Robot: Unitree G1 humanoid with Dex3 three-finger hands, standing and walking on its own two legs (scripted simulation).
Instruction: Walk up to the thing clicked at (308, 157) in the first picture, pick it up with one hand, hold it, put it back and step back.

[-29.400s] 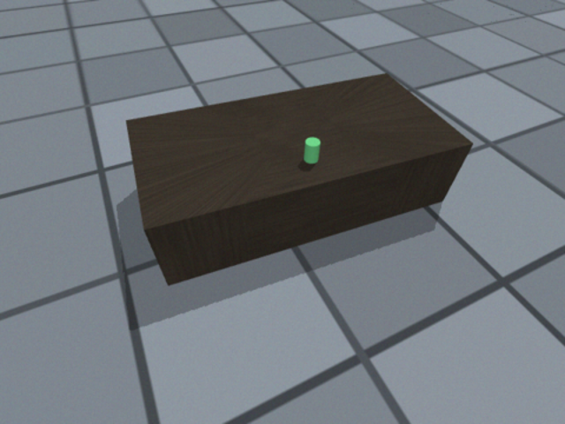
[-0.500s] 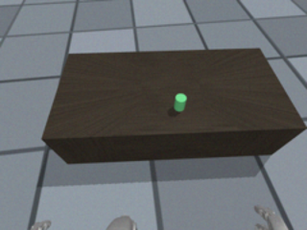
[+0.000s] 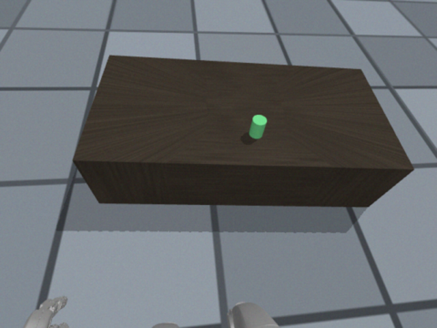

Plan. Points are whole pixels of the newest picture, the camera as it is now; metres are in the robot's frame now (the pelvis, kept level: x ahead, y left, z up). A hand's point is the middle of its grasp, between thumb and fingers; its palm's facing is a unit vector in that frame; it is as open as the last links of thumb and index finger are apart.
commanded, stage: step back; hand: right
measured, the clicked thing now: (257, 127) +0.89 -0.18 -0.36
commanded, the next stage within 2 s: stand in 1.80 s
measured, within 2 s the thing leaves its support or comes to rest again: neither
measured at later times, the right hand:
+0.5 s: hand out of the picture -0.10 -0.29 -0.16, palm faces -0.03 +0.92 -0.39, open 7.4 cm
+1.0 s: hand out of the picture -0.22 -0.30 -0.15, palm faces +0.02 +0.92 -0.38, open 7.4 cm
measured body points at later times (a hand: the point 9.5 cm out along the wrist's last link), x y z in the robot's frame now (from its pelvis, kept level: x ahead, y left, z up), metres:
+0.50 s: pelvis -0.17 -0.02 +0.00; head -0.12 -0.03 +0.44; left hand -0.06 +0.30 -0.10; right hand -0.09 -0.34 -0.13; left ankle -0.19 +0.12 -0.69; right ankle -0.13 -0.13 -0.73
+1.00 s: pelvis -0.31 -0.02 +0.00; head -0.30 -0.03 +0.45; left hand -0.26 +0.29 -0.12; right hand -0.22 -0.35 -0.12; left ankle -0.26 +0.12 -0.70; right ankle -0.33 -0.14 -0.73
